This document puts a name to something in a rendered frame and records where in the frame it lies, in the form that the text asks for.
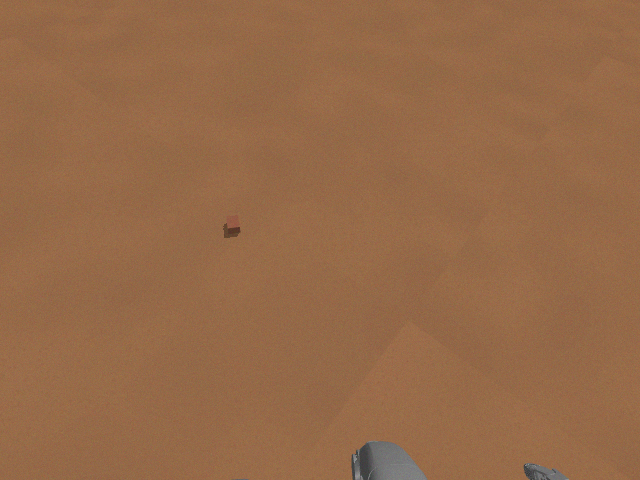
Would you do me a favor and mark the small box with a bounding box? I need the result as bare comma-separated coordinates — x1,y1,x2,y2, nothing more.
226,215,240,234

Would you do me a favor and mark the right robot hand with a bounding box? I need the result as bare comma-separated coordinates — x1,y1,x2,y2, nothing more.
524,463,569,480

